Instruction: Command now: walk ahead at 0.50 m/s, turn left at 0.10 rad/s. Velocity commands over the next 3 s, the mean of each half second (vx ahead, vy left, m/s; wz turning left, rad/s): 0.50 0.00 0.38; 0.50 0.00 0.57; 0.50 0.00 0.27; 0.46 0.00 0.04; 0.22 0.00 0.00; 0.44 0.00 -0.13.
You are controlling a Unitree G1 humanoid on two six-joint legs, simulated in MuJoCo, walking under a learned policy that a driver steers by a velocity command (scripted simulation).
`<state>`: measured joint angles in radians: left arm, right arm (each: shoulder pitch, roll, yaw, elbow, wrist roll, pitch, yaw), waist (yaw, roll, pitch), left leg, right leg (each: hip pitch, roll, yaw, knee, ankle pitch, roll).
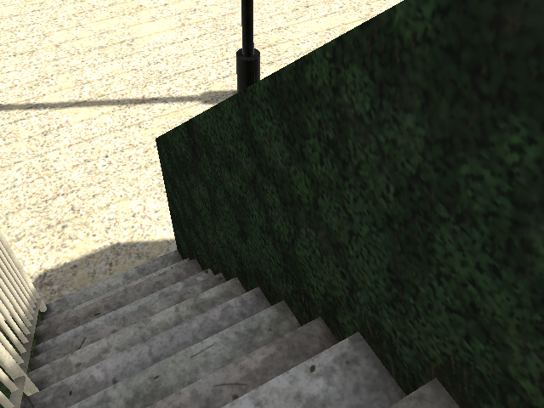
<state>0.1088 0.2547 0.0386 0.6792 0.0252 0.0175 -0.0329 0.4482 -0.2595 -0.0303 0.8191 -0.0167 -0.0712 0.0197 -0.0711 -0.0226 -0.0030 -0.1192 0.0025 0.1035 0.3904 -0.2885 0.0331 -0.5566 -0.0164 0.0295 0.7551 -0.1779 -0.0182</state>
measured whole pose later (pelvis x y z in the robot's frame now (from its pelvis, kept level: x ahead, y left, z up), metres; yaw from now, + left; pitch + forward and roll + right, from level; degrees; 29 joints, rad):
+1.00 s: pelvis +0.27 +0.07 -0.07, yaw +33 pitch +1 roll -1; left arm 0.12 0.29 0.07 0.73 0.05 0.02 0.00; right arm 0.53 -0.25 -0.04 0.77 0.00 -0.02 -0.05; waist -0.06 -0.02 -0.04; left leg -0.33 -0.17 -0.17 1.00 -0.66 0.11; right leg -0.67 0.03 0.11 0.98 0.08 0.02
